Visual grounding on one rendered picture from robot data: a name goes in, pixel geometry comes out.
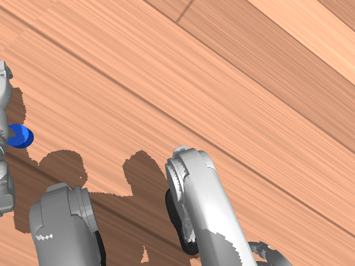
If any right robot hand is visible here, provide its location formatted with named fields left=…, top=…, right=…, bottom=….
left=248, top=241, right=293, bottom=266

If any left robot arm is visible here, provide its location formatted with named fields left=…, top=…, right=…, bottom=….
left=0, top=109, right=16, bottom=217

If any left robot hand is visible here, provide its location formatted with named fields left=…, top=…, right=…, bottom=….
left=0, top=60, right=16, bottom=138

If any left robot foot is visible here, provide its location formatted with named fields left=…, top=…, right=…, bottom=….
left=95, top=231, right=106, bottom=266

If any tin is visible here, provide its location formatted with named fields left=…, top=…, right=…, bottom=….
left=7, top=124, right=34, bottom=149

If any right robot foot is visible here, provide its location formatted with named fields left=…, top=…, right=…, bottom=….
left=165, top=189, right=199, bottom=255

